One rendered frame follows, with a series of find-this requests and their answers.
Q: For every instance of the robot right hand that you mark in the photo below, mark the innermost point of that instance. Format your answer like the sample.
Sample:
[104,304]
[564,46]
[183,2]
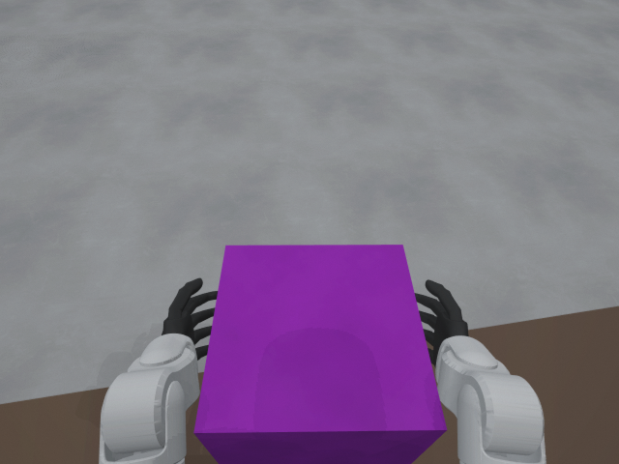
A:
[448,320]

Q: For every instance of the right robot forearm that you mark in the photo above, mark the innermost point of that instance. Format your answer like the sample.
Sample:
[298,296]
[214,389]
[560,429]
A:
[500,419]

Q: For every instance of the robot left hand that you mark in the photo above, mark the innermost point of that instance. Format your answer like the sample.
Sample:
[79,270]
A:
[180,320]

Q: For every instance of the carton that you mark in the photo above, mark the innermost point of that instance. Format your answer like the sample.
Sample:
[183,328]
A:
[317,355]

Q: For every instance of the left robot forearm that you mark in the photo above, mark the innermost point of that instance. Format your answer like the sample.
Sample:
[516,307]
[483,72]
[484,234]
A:
[143,418]

